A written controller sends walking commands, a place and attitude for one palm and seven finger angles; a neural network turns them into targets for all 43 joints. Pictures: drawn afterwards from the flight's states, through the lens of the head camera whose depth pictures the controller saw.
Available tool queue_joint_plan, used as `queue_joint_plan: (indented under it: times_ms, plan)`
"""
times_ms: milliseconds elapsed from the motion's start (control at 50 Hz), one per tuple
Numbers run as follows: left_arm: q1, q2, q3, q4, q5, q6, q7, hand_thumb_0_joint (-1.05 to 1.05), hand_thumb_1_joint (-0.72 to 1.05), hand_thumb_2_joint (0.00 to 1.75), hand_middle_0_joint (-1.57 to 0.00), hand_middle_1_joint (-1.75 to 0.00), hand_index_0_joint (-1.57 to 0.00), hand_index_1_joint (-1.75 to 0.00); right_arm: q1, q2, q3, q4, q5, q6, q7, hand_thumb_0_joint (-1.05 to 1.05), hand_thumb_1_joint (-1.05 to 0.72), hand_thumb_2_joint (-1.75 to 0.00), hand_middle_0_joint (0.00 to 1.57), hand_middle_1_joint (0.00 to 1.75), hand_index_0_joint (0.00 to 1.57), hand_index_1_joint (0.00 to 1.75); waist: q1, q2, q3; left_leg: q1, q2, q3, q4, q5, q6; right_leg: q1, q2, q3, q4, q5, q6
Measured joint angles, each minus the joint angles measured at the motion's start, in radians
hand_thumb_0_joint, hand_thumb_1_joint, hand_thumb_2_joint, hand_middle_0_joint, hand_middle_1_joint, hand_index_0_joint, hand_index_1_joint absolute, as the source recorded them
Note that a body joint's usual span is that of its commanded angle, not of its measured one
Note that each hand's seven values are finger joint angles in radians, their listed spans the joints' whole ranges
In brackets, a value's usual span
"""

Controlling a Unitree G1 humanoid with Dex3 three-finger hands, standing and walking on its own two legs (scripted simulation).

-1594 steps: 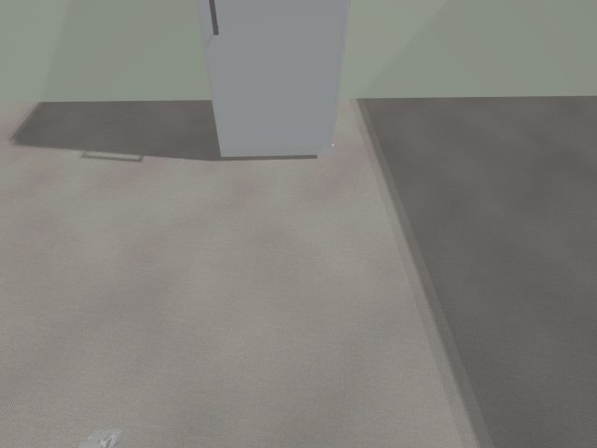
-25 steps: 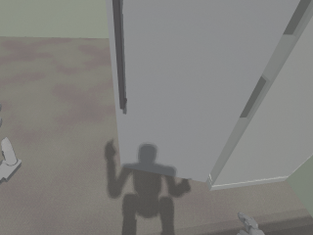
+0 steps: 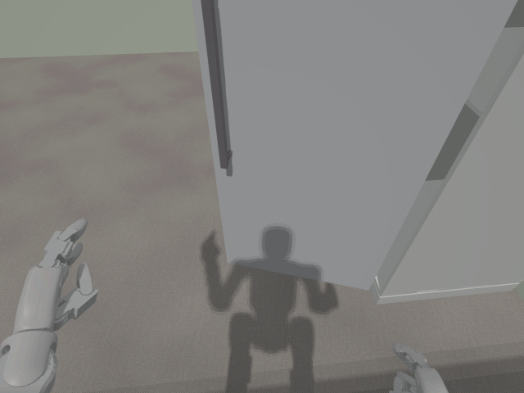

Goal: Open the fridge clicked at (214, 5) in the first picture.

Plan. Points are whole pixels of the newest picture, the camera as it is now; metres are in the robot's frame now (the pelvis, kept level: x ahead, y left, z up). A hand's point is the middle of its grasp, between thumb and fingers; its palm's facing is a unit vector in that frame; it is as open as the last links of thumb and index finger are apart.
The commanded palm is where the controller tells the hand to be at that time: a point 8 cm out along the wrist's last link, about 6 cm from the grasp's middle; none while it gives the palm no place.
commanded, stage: let the arm hang, fingers relaxed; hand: left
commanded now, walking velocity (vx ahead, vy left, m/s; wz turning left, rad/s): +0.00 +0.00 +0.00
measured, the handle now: (220, 87) +0.71 +0.15 +0.13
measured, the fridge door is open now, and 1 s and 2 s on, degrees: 72 72 72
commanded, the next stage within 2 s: look to check the result in 1.02 s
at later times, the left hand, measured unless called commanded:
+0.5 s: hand out of the picture -0.04 +0.24 -0.16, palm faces +0.01 -0.96 -0.27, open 7.3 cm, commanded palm none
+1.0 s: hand out of the picture +0.11 +0.23 -0.15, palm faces -0.03 -0.96 -0.29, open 7.3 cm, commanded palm none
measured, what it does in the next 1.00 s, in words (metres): stands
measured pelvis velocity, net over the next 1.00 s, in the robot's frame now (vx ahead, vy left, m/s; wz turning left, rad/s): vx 0.02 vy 0.01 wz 0.00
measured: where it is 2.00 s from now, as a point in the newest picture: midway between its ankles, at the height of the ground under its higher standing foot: outside the picture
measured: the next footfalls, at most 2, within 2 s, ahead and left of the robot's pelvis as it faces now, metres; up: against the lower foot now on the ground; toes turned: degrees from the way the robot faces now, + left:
none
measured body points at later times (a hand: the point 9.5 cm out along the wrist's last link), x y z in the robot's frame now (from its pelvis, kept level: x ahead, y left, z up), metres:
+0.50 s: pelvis -0.02 +0.01 +0.01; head +0.00 +0.02 +0.46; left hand -0.04 +0.29 -0.14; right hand +0.01 -0.26 -0.13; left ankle +0.05 +0.11 -0.73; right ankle -0.01 -0.11 -0.73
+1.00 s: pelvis +0.02 +0.01 +0.02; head +0.03 +0.01 +0.46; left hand +0.11 +0.28 -0.13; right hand +0.09 -0.28 -0.12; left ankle +0.05 +0.11 -0.73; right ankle -0.01 -0.11 -0.73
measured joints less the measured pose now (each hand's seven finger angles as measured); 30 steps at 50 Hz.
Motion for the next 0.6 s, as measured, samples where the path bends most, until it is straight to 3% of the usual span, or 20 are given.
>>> queue_joint_plan:
  times_ms: [80, 200, 300, 400, 600]
  plan:
    - [-0.093, -0.044, -0.16, 0.4, 0.017, 0.123, -0.063, 0.0, 0.9, 0.9, -0.2, -0.3, -0.2, -0.29, -0.073, -0.038, -0.004, 0.042, -0.013, 0.066, 0.019, 0.01, -0.9, -0.89, 0.2, 0.3, 0.21, 0.3, -0.029, 0.02, 0.029, -0.04, -0.009, 0.0, 0.036, 0.0, 0.008, -0.047, -0.01, -0.001, 0.056, -0.013, 0.002]
    - [-0.072, -0.144, -0.252, 0.769, 0.017, 0.165, -0.075, 0.01, 0.91, 0.9, -0.2, -0.3, -0.21, -0.29, -0.036, -0.029, -0.005, 0.119, -0.023, 0.119, 0.016, 0.0, -0.9, -0.89, 0.2, 0.3, 0.21, 0.3, -0.045, -0.05, 0.074, -0.031, -0.007, -0.017, 0.023, 0.019, -0.002, -0.033, -0.006, -0.018, 0.043, -0.001, -0.008]
    - [-0.035, -0.148, -0.239, 0.941, 0.01, 0.164, -0.065, 0.01, 0.95, 0.9, -0.21, -0.3, -0.21, -0.3, 0.031, -0.008, -0.007, 0.21, -0.026, 0.155, 0.008, 0.0, -0.91, -0.89, 0.2, 0.3, 0.2, 0.3, -0.025, -0.08, 0.097, -0.018, 0.007, -0.038, -0.008, 0.038, -0.008, 0.003, 0.012, -0.037, -0.03, 0.037, -0.014]
    - [-0.013, -0.117, -0.219, 1.048, 0.007, 0.153, -0.07, 0.01, 0.94, 0.9, -0.2, -0.3, -0.21, -0.3, 0.075, -0.001, -0.016, 0.281, -0.024, 0.161, 0.001, 0.0, -0.91, -0.89, 0.2, 0.3, 0.2, 0.3, -0.01, -0.055, 0.102, -0.001, 0.008, -0.04, -0.044, 0.054, -0.002, 0.031, 0.015, -0.038, -0.089, 0.066, -0.015]
    - [-0.057, -0.048, -0.197, 1.141, 0.004, 0.129, -0.059, 0.01, 0.91, 0.9, -0.2, -0.3, -0.21, -0.29, 0.057, -0.008, -0.023, 0.349, -0.016, 0.14, -0.001, 0.0, -0.91, -0.89, 0.2, 0.3, 0.21, 0.3, -0.01, -0.002, 0.077, 0.064, -0.011, -0.012, -0.12, 0.075, 0.014, 0.077, -0.006, -0.013, -0.141, 0.081, 0.001]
